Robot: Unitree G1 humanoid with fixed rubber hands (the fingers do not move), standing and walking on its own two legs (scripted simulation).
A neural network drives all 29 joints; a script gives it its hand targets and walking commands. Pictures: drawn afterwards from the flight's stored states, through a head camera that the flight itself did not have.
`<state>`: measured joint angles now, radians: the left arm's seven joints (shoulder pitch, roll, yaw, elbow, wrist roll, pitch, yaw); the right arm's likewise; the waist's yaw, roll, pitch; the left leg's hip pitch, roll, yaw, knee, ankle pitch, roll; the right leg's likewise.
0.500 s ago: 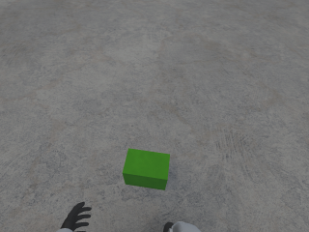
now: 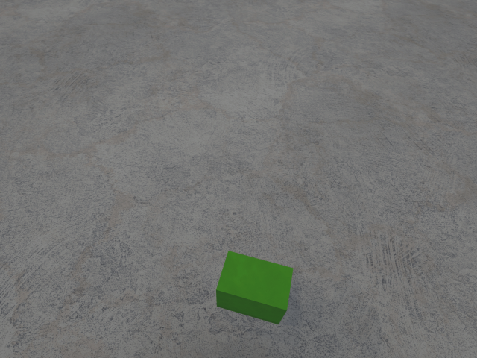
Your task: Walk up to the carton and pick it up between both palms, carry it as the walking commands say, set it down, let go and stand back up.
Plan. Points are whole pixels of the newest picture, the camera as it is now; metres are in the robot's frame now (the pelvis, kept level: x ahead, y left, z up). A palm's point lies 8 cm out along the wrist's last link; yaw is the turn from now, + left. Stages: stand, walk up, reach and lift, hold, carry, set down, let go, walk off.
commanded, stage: walk up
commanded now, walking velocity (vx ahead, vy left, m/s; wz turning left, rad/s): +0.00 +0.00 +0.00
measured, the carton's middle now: (253, 287) +0.47 -0.07 -0.67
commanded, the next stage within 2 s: none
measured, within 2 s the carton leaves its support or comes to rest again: neither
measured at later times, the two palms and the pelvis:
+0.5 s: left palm out of the picture -0.01 +0.26 -0.13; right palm out of the picture +0.01 -0.20 -0.13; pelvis -0.02 +0.03 +0.01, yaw -1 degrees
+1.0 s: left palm out of the picture -0.01 +0.31 -0.13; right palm out of the picture +0.02 -0.20 -0.12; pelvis +0.00 +0.06 +0.01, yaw -6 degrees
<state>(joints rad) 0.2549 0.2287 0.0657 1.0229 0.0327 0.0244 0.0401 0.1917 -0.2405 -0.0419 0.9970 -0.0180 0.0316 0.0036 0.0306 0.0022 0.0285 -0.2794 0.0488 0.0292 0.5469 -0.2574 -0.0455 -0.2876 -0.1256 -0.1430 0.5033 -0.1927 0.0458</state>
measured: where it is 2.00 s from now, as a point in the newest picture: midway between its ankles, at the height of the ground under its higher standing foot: outside the picture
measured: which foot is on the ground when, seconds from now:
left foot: down 0.00-1.00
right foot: down 0.00-0.00, up 0.02-0.34, down 0.36-1.00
